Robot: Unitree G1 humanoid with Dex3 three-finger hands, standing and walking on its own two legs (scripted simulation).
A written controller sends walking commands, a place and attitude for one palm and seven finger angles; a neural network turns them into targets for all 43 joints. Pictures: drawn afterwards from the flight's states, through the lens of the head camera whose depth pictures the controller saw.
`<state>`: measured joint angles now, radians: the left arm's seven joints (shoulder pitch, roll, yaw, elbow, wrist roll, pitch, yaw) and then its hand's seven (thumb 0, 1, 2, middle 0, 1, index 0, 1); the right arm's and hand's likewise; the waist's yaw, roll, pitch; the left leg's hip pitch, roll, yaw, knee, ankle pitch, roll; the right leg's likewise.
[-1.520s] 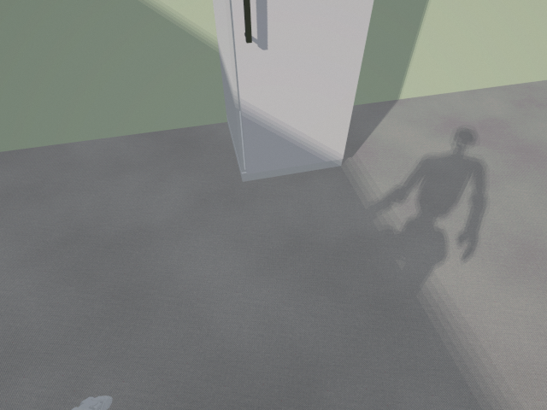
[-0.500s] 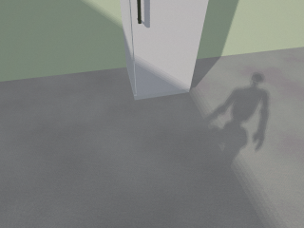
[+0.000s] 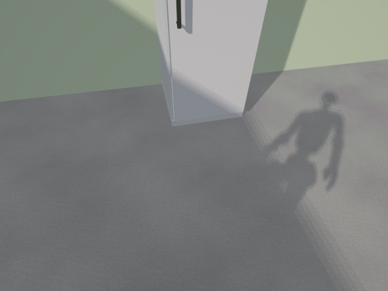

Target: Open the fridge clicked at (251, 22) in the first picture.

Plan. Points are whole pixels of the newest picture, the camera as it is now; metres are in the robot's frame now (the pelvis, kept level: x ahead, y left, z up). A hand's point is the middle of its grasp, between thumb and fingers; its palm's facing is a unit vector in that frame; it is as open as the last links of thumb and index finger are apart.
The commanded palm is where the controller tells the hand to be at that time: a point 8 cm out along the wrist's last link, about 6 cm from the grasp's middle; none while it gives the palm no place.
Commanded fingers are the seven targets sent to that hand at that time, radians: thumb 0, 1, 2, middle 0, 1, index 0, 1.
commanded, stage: walk to a spot facing it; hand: left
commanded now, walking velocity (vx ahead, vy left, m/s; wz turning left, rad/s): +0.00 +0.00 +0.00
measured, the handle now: (177, 0) +1.32 +0.16 +0.11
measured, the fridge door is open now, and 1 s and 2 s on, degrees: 0 0 0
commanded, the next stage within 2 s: turn to face it in 1.66 s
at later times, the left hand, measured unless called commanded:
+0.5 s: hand out of the picture +0.05 +0.16 -0.18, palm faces -0.06 -0.98 -0.17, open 7.4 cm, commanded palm none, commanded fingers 0.00 0.90 0.90 -0.20 -0.30 -0.20 -0.30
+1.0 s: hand (141, 193) +0.42 +0.19 -0.17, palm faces -0.31 -0.93 -0.20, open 7.4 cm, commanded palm none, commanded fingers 0.00 0.90 0.90 -0.20 -0.30 -0.20 -0.30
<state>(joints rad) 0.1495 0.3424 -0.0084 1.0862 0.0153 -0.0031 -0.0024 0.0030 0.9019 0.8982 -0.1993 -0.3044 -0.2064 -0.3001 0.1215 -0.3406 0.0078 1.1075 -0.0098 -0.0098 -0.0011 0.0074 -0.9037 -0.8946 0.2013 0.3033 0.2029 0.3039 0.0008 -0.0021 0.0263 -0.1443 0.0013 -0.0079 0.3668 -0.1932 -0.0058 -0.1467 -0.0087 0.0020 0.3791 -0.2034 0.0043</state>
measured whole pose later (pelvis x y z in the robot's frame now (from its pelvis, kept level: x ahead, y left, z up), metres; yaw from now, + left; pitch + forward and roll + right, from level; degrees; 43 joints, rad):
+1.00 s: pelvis +0.28 +0.03 +0.00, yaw -22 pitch +0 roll +0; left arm 0.21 0.22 0.10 0.97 0.05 0.01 -0.03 0.00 0.91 0.90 -0.19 -0.30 -0.20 -0.30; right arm 0.32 -0.17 -0.05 1.05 -0.03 -0.09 -0.03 -0.01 -0.94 -0.89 0.20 0.30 0.20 0.30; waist 0.00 -0.04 0.00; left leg -0.15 0.04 0.28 0.39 -0.25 0.05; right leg -0.62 -0.10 -0.04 1.10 -0.18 0.00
